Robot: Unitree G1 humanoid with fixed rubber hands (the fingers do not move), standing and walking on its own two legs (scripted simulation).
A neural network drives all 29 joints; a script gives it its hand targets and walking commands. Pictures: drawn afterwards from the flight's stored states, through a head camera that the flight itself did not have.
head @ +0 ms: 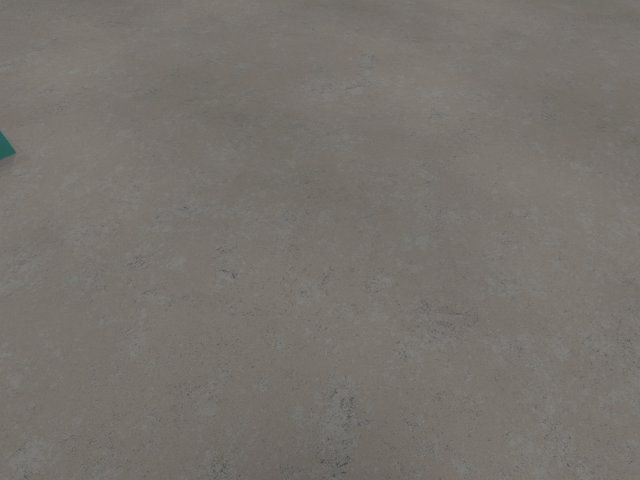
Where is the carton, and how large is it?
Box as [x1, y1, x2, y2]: [0, 131, 15, 159]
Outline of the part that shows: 0,131 0,159 15,152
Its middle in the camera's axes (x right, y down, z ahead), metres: -1.78 -0.54 +1.91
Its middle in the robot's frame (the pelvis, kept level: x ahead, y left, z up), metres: +1.76 +1.76 -0.64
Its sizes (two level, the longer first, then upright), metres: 0.287 0.255 0.247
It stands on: the floor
